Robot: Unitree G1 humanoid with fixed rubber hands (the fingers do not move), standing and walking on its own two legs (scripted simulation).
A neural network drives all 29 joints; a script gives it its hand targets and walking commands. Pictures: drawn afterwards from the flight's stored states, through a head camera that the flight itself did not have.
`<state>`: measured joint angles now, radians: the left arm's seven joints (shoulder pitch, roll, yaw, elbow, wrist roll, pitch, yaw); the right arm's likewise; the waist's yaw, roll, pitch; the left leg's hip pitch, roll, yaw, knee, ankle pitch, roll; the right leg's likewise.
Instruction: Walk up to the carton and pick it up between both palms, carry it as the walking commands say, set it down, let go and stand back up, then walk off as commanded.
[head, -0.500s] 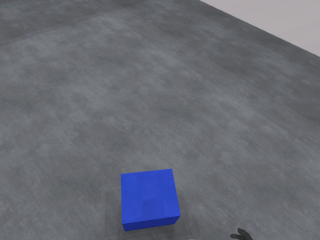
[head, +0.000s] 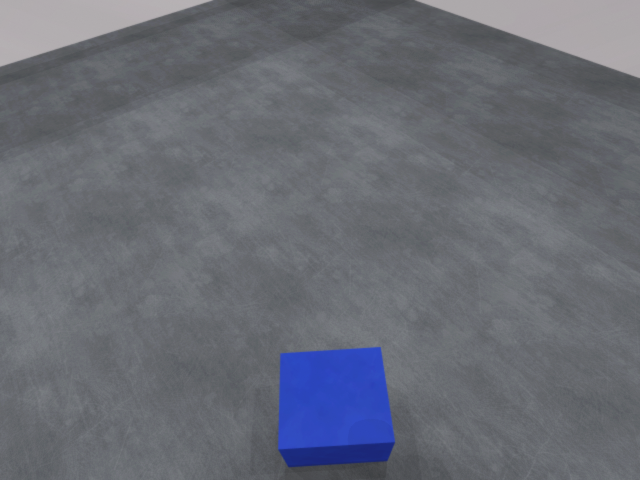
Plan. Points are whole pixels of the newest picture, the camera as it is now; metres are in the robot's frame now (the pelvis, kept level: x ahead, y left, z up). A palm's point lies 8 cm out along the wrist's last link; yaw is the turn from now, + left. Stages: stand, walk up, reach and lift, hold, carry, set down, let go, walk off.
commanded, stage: walk up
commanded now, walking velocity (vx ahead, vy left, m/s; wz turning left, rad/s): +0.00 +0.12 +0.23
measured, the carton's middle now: (334, 407) +0.42 +0.01 -0.67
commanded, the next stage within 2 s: stand in 1.50 s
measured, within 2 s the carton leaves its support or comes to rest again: neither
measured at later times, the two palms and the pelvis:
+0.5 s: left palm out of the picture +0.06 +0.30 -0.14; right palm out of the picture +0.05 -0.23 -0.13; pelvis +0.01 +0.03 +0.00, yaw +0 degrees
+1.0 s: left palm out of the picture +0.04 +0.20 -0.14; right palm out of the picture +0.00 -0.24 -0.15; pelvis +0.00 -0.02 +0.00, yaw +1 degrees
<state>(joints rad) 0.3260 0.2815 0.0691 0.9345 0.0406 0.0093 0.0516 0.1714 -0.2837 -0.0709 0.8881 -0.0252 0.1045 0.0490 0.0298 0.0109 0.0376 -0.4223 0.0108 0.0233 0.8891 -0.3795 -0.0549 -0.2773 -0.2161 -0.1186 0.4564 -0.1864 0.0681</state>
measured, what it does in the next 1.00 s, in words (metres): steps on the spot: left foot, then right foot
